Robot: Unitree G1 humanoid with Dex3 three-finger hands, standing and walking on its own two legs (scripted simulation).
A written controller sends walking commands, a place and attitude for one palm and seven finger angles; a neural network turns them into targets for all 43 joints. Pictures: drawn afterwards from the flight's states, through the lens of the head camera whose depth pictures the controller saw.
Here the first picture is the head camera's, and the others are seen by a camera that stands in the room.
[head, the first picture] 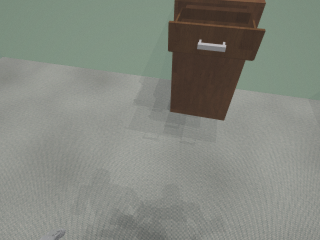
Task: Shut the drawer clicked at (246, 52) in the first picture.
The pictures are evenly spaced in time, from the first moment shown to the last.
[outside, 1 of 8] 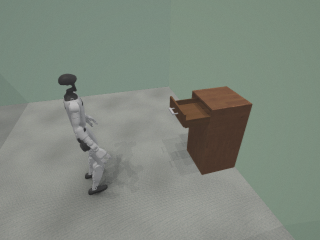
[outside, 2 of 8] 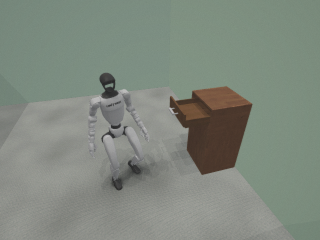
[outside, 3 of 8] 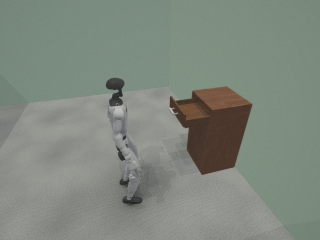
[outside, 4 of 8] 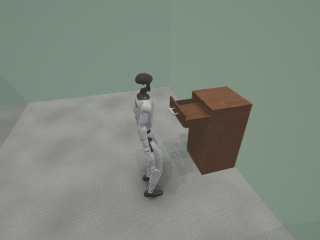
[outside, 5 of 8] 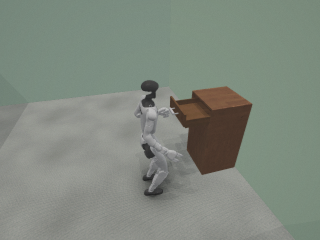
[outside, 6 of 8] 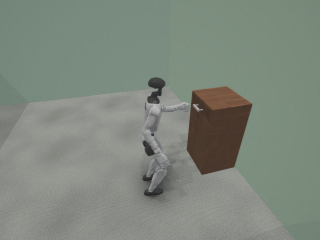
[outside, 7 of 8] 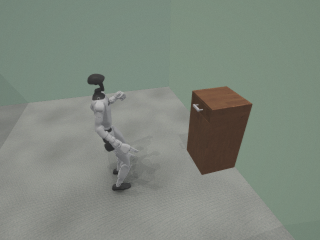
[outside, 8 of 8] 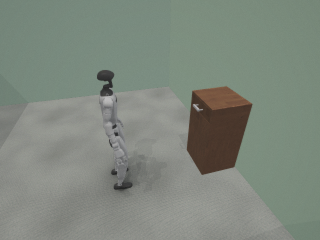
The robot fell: no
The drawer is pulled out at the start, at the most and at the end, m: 0.28 0.28 0.00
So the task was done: yes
